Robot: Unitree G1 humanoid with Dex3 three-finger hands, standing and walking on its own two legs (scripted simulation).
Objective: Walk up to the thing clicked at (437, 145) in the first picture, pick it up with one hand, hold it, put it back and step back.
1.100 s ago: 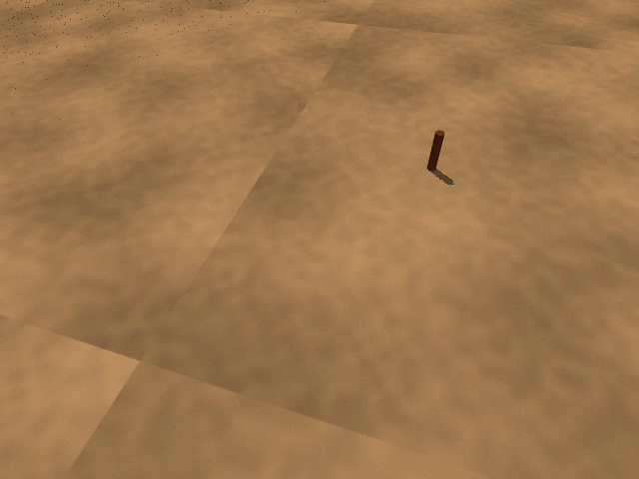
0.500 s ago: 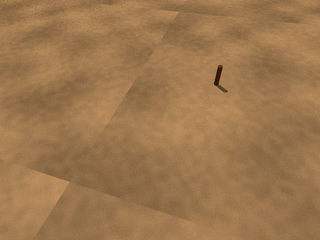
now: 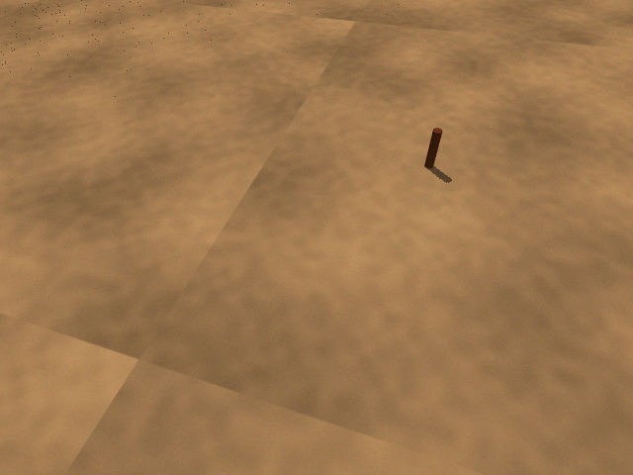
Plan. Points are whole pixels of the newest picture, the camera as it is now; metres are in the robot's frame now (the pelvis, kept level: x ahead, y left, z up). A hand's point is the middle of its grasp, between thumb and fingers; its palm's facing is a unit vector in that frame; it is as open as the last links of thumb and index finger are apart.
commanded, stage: stand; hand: left
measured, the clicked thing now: (433, 149) +1.59 -0.56 -0.68
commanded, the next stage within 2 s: walk up in 0.02 s
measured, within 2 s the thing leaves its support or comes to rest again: neither
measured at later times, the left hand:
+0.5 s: hand (247, 400) +0.26 +0.14 -0.14, palm faces -0.22 -0.90 -0.38, open 7.4 cm
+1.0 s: hand (314, 242) +0.58 +0.03 -0.15, palm faces -0.48 -0.81 -0.34, open 7.4 cm
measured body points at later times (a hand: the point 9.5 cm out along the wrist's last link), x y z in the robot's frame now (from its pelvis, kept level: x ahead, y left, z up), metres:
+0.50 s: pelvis +0.12 -0.12 -0.02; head +0.12 -0.15 +0.43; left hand +0.27 +0.18 -0.11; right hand +0.11 -0.47 -0.14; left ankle +0.09 +0.05 -0.68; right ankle +0.12 -0.24 -0.75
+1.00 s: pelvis +0.37 -0.18 -0.01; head +0.40 -0.17 +0.44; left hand +0.61 +0.07 -0.13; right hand +0.26 -0.49 -0.10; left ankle +0.42 -0.07 -0.75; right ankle +0.35 -0.33 -0.69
